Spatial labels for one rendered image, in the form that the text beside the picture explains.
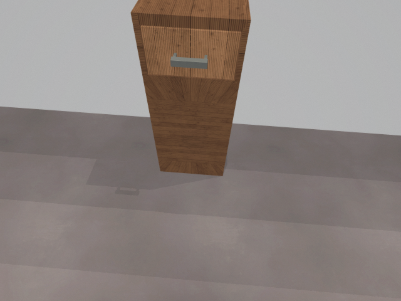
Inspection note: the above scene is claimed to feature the handle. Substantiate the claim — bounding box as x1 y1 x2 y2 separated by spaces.
170 53 208 69

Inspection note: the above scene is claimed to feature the drawer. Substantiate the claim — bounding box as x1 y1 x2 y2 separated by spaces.
141 25 241 80

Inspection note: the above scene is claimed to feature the cabinet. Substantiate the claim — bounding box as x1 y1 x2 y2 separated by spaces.
131 0 251 176

